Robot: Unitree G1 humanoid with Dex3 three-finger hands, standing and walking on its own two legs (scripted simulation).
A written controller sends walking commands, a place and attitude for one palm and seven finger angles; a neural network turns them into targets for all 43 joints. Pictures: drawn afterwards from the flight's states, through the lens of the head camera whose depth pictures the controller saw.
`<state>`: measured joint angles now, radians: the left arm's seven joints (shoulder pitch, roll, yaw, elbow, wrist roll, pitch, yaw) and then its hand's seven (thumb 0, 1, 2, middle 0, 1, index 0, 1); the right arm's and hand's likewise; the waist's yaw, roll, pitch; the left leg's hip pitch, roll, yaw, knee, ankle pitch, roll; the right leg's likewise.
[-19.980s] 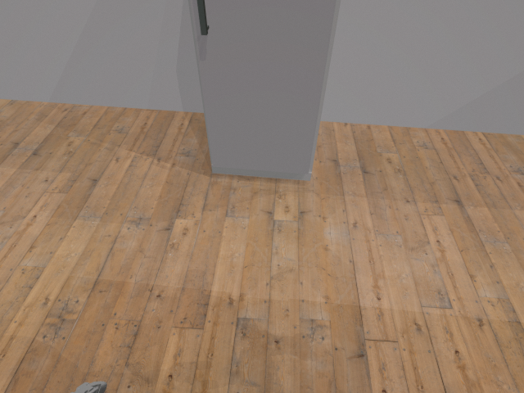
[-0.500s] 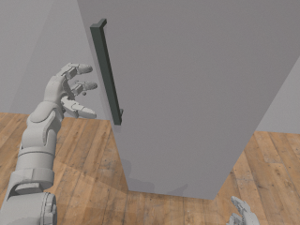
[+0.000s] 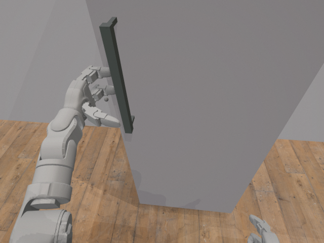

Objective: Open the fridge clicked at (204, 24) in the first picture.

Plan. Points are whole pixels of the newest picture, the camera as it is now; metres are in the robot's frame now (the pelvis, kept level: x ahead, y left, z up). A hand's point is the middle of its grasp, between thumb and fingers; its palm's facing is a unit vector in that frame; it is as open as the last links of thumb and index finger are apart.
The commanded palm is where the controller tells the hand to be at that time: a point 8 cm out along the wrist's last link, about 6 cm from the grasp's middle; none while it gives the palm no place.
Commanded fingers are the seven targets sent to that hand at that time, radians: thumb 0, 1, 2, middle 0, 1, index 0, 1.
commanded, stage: feel for the door with the fingertips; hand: left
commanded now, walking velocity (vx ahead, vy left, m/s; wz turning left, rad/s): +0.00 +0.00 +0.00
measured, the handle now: (122, 84) +0.45 +0.12 +0.19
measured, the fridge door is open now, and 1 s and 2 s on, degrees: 0 0 0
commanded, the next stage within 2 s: slide the fingers in behind the handle in 0.48 s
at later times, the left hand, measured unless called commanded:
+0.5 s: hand (112, 93) +0.41 +0.14 +0.19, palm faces -0.04 -1.00 -0.02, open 14.0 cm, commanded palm +0.39 +0.19 +0.20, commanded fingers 0.00 -0.50 0.30 -0.30 -1.20 -0.30 -1.20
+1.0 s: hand (112, 96) +0.40 +0.14 +0.19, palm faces -0.06 -1.00 -0.01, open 14.0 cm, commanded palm +0.38 +0.19 +0.20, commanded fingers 0.00 -0.50 0.30 -0.30 -1.20 -0.30 -1.20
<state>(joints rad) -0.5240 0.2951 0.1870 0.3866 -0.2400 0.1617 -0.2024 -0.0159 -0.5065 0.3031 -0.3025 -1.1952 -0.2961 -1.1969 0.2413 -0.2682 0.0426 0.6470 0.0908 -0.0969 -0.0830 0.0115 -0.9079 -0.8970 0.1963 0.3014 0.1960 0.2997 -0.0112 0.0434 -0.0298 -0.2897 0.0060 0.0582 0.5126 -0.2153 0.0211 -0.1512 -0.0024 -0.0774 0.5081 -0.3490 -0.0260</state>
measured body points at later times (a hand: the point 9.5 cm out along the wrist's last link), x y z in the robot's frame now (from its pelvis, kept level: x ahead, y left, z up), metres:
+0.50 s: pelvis +0.01 -0.01 +0.00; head +0.00 -0.03 +0.45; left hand +0.40 +0.19 +0.19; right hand +0.14 -0.27 -0.10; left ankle +0.04 +0.11 -0.73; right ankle -0.05 -0.10 -0.73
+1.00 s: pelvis +0.01 -0.01 +0.00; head -0.01 -0.04 +0.45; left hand +0.40 +0.19 +0.19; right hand +0.14 -0.27 -0.10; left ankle +0.04 +0.11 -0.73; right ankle -0.05 -0.10 -0.73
